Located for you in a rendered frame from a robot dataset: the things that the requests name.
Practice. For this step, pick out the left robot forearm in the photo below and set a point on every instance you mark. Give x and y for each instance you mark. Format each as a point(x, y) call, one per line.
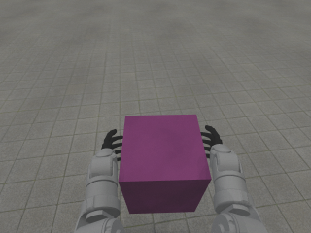
point(101, 199)

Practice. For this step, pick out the right robot hand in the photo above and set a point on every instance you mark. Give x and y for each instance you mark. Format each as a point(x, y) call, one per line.
point(214, 136)

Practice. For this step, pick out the robot right upper arm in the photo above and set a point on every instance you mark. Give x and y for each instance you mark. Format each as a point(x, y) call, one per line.
point(228, 222)

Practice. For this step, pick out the left robot hand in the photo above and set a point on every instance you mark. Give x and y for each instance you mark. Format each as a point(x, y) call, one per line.
point(109, 140)

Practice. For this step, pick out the right robot forearm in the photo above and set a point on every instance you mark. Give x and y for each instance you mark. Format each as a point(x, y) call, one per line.
point(231, 193)

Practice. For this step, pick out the carton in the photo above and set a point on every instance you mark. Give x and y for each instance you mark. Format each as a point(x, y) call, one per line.
point(164, 168)

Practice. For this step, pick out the robot left upper arm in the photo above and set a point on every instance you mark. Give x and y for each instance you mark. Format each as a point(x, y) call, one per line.
point(106, 225)

